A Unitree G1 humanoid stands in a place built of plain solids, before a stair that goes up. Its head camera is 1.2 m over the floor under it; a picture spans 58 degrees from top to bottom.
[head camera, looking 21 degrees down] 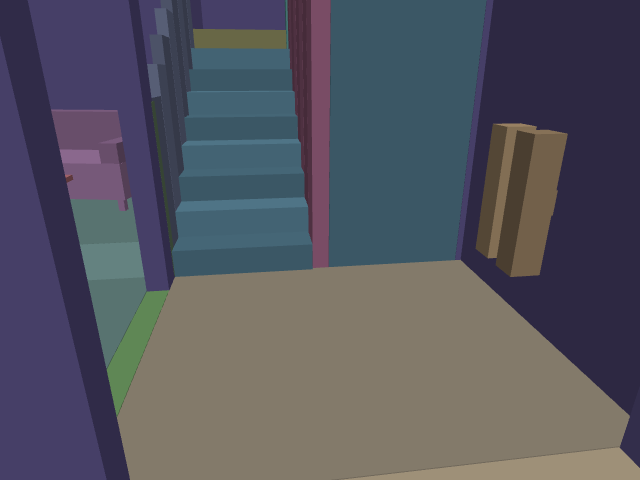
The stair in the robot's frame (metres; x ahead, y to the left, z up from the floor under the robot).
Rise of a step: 0.18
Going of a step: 0.25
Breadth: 0.88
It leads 8 degrees to the left of straight ahead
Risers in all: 9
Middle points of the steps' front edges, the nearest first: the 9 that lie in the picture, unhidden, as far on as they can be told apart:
2.53 0.48 0.18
2.78 0.52 0.35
3.02 0.55 0.53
3.27 0.58 0.71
3.52 0.61 0.88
3.76 0.65 1.06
4.01 0.68 1.24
4.26 0.71 1.42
4.50 0.74 1.59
